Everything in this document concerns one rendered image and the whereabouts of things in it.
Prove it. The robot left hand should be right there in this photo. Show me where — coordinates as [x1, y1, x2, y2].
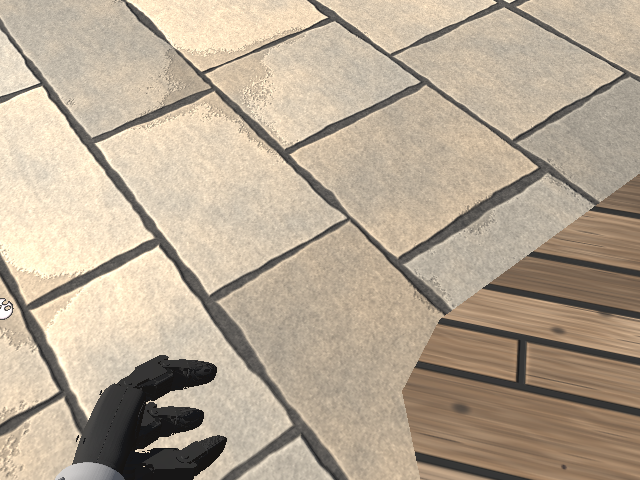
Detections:
[72, 355, 227, 480]

